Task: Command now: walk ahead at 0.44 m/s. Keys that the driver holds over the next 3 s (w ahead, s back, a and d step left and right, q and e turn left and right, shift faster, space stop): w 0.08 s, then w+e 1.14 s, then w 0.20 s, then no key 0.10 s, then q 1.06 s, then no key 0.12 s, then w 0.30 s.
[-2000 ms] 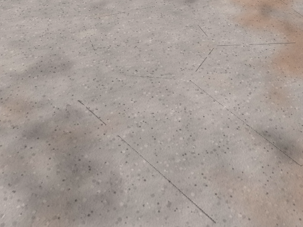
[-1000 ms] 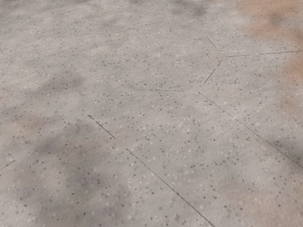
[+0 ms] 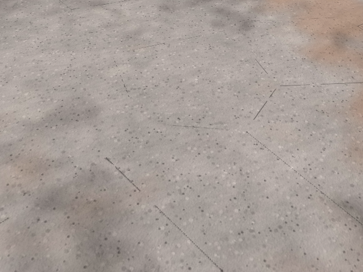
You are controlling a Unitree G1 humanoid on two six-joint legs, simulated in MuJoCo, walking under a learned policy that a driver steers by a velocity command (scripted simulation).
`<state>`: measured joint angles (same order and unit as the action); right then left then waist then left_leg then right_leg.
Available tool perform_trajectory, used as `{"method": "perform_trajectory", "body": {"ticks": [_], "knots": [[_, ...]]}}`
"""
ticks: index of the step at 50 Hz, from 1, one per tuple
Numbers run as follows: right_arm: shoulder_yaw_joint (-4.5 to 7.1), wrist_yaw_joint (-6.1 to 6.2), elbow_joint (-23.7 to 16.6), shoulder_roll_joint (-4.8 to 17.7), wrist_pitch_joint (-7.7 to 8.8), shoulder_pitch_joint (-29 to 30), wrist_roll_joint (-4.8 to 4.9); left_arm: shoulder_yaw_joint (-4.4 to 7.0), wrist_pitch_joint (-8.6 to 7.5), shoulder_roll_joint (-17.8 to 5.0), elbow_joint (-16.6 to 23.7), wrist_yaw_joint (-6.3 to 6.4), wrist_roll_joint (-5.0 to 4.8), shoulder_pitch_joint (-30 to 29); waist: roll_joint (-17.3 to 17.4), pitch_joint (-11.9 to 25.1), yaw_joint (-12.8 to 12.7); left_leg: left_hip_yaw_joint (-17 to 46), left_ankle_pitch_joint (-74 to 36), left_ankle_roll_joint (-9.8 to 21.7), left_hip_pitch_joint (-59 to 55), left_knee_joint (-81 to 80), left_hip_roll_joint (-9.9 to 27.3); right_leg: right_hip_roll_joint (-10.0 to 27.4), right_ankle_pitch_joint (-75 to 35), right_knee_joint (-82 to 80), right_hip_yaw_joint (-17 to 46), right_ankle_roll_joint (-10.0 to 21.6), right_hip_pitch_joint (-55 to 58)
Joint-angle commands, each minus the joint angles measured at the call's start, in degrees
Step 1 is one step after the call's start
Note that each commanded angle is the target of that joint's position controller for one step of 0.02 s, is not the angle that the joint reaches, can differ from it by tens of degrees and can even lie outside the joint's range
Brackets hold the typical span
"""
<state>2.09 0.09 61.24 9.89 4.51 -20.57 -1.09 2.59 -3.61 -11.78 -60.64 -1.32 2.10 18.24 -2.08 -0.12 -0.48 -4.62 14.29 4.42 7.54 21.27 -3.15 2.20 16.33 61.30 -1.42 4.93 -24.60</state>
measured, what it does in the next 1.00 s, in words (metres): walks ahead, turning right: right foot, then left foot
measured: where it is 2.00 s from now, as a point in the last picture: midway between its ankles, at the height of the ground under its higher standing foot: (251, 195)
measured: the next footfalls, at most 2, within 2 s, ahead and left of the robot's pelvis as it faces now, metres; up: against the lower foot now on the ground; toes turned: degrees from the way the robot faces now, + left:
right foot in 0.34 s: +0.35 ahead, -0.07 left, +0.00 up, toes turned -9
left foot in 0.88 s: +0.71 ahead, +0.00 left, +0.00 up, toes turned -25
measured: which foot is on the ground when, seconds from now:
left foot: down 0.00-0.34, up 0.36-0.86, down 0.88-1.00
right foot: up 0.00-0.32, down 0.34-0.90, up 0.92-1.00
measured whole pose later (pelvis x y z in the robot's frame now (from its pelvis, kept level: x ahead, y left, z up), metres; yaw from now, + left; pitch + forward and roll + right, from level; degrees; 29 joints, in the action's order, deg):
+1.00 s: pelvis +0.58 -0.05 -0.01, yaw -28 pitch +1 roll +1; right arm 2.1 0.5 43.7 13.6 4.0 -6.1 -2.4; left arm 4.6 -2.5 -16.1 -51.0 -0.2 1.0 20.7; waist -1.8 -2.8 -3.6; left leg -3.5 10.3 2.1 20.4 29.3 -1.2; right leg -4.1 21.9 65.9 4.0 4.7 -19.0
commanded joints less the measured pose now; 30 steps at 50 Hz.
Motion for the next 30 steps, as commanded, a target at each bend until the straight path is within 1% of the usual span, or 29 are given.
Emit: {"method": "perform_trajectory", "body": {"ticks": [1, 4, 6, 8, 9, 11, 12, 13, 14, 15, 16, 17, 18, 19, 20, 21, 22, 23, 24, 26, 27, 28, 30], "knots": [[0.24, 0.45, 0.0, 4.8, 1.49, -5.8, 0.2, 0.63, 0.38, -2.2, 2.5, -0.56, 0.02, -0.2, 5.4, -5.4, -0.6, 14.6, -11.7, 5.2, -6.1, -13.6, 14.7, 2.5, -4.6, 0.8, 0.2, -1.2, -14.0], [-0.18, 0.58, 1.0, 4.8, 1.64, -9.4, 0.14, 0.49, 1.06, -1.6, 5.4, -0.59, -0.12, -7.6, 5.7, -6.4, 0.4, 10.8, -22.7, 5.6, -7.0, -13.2, 13.8, 2.1, -7.5, -3.3, -2.0, -2.4, -17.5], [-0.43, 0.71, 0.9, 4.6, 1.73, -9.4, -0.08, 0.02, 1.11, -0.8, 7.5, -0.71, -0.56, -13.0, 6.0, -7.5, 1.0, 7.2, -26.9, 5.1, -6.3, -13.7, 12.8, 1.1, -10.1, -9.9, -3.2, -2.4, -17.0], [-0.61, 0.99, 1.1, 4.4, 1.93, -9.8, -0.14, -0.6, 1.03, 0.2, 9.1, -0.82, -1.03, -17.4, 6.5, -8.4, 1.7, 4.0, -29.8, 4.2, -5.4, -14.3, 12.3, -0.3, -13.1, -17.8, -4.7, -1.8, -13.4], [-0.61, 1.19, 1.3, 4.6, 2.05, -10.4, -0.17, -0.77, 1.05, 0.3, 9.8, -0.83, -1.16, -18.9, 6.7, -8.6, 2.0, 2.8, -31.4, 3.9, -5.6, -14.6, 12.7, -1.1, -13.8, -20.9, -5.4, -1.1, -11.5], [-0.53, 1.64, 1.8, 5.1, 2.22, -10.9, -0.24, -0.71, 1.01, -0.4, 10.6, -0.7, -1.14, -19.8, 6.8, -8.3, 1.6, 0.9, -38.2, 3.3, -8.3, -13.3, 14.1, -2.2, -14.0, -24.8, -6.4, 0.9, -8.3], [-0.43, 1.85, 1.8, 5.6, 2.36, -10.3, -0.28, -0.45, 0.88, -1.1, 10.5, -0.5, -1.13, -18.7, 6.8, -7.3, 0.7, -0.3, -46.0, 2.8, -10.1, -10.7, 14.6, -3.4, -13.3, -25.9, -7.0, 2.1, -5.9], [-0.22, 2.12, 1.7, 6.3, 2.44, -9.8, -0.28, -0.07, 0.68, -1.9, 10.0, -0.24, -1.07, -16.3, 7.2, -5.4, -0.5, -1.3, -54.5, 2.3, -12.1, -6.6, 15.0, -4.9, -11.7, -26.2, -7.7, 3.4, -2.9], [0.07, 2.42, 1.5, 7.2, 2.28, -9.0, -0.44, 0.49, 0.42, -3.0, 8.7, 0.03, -0.98, -11.9, 7.6, -2.7, -2.5, -2.3, -61.3, 1.9, -13.6, 0.0, 15.3, -6.6, -9.4, -26.1, -8.3, 4.7, 1.2], [0.41, 2.6, 1.1, 8.2, 1.87, -8.2, -0.68, 1.26, 0.12, -4.1, 6.6, 0.29, -1.01, -5.1, 8.1, 1.0, -5.2, -2.8, -63.7, 1.8, -14.2, 9.2, 15.6, -8.0, -7.7, -27.3, -8.1, 6.0, 7.1], [0.71, 2.48, 0.7, 9.1, 1.5, -7.2, -0.37, 2.13, -0.21, -5.3, 4.3, 0.54, -0.58, 2.1, 7.5, 4.4, -8.5, -4.0, -57.9, 1.4, -10.8, 20.8, 14.9, -8.1, -9.0, -31.8, -7.1, 7.5, 16.1], [0.53, 2.03, -1.0, 8.4, 1.48, -6.9, -0.1, 3.58, -0.11, -9.3, 3.2, 0.96, 0.45, 9.0, 3.9, 8.7, -11.0, -4.7, -40.1, 1.0, 0.3, 37.7, 12.8, 1.1, -1.7, -33.3, 5.5, 10.7, 27.8], [0.33, 0.71, -3.2, 3.6, 1.82, -10.5, 1.31, 4.97, 0.88, -13.8, 4.0, 0.99, -0.17, 8.8, -12.2, 14.3, -6.7, -2.6, 11.7, -2.4, 23.8, 63.3, -1.9, 17.7, -1.1, -41.2, 40.9, 21.8, 42.7], [0.88, 0.3, -5.5, 7.4, 2.27, -5.0, 0.33, 4.77, 1.36, -13.3, 4.6, 0.51, -1.54, 4.3, -2.6, 12.6, -5.6, 7.5, 10.4, -0.9, 32.2, 66.3, 0.7, 16.7, 2.6, -46.2, 44.4, 21.9, 41.1], [0.97, 0.0, -8.0, 8.0, 2.97, 1.3, 0.33, 4.07, 1.27, -10.7, 5.5, 0.73, -1.62, 0.0, 0.5, 5.3, -4.7, 8.4, 5.4, -0.5, 34.8, 63.0, 4.1, 15.8, 1.5, -47.3, 36.6, 19.6, 34.0], [1.06, 0.03, -8.4, 7.8, 3.39, 2.5, 0.34, 3.31, 0.97, -7.4, 5.4, 0.79, -1.35, -1.8, 5.8, 0.4, -2.2, 7.9, 2.4, -0.6, 32.1, 57.2, 6.4, 13.9, -5.6, -48.8, 31.0, 16.9, 25.7], [1.24, 0.15, -9.2, 7.4, 2.77, 3.9, -0.38, 2.74, 0.44, -5.8, 5.4, 1.1, -1.28, -2.6, 7.0, -1.3, -0.3, 8.4, 2.1, -1.4, 28.5, 52.9, 7.8, 11.0, -11.9, -48.9, 26.6, 14.9, 19.8], [1.04, 0.11, -9.3, 6.2, 1.58, 2.7, -1.25, 2.34, -0.01, -5.1, 5.4, 1.44, -1.36, -3.0, 6.3, -1.5, 1.5, 8.2, 2.5, -2.3, 25.1, 50.3, 8.2, 8.7, -16.6, -49.1, 22.9, 13.7, 15.9], [0.97, 0.02, -9.5, 5.4, 0.5, 2.0, -1.62, 2.25, -0.57, -5.4, 5.3, 1.55, -1.55, -2.1, 5.3, -1.2, 2.2, 7.9, 3.1, -3.1, 23.6, 47.8, 8.3, 7.6, -19.5, -49.2, 20.8, 13.4, 14.2], [0.86, -0.16, -10.8, 4.9, -0.99, 3.6, -1.87, 2.55, -1.26, -7.3, 5.1, 1.64, -1.88, 0.1, 3.5, -1.6, 2.5, 6.4, 2.2, -4.7, 24.1, 42.8, 8.5, 5.7, -22.3, -49.6, 18.1, 13.0, 12.3], [0.86, -0.26, -12.0, 5.2, -1.38, 6.2, -1.89, 2.7, -1.28, -8.2, 5.2, 1.66, -1.97, 1.1, 2.7, -2.3, 2.0, 5.7, 0.1, -5.4, 25.3, 40.1, 8.6, 5.0, -21.9, -50.3, 17.5, 12.6, 11.8], [0.89, -0.38, -13.4, 5.6, -1.61, 9.4, -1.86, 2.73, -1.19, -8.4, 5.3, 1.65, -2.09, 2.2, 1.9, -3.1, 1.2, 5.1, -2.5, -6.2, 27.0, 37.0, 8.8, 4.4, -21.5, -50.9, 17.4, 11.8, 11.9], [0.93, -0.6, -15.9, 6.2, -1.85, 15.6, -1.54, 2.65, -0.87, -8.1, 5.5, 1.49, -2.18, 4.9, 0.5, -3.8, -1.0, 4.5, -8.0, -7.0, 29.8, 30.8, 8.5, 3.5, -23.0, -50.8, 17.6, 9.6, 13.9]]}}
Over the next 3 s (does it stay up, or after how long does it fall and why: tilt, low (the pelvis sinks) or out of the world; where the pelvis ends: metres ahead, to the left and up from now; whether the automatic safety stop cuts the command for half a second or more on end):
stays up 0.89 -0.30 0.00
